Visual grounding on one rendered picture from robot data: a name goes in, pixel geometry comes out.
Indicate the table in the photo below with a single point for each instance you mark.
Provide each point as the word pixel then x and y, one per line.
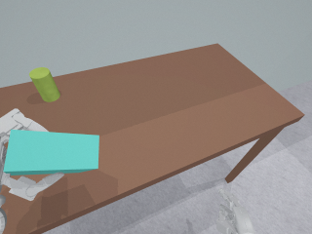
pixel 155 117

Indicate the sponge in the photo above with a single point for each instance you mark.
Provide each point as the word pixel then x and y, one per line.
pixel 47 153

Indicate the robot right hand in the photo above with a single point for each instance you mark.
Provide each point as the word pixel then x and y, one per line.
pixel 238 220

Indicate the robot left hand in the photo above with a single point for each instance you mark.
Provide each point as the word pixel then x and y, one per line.
pixel 23 187

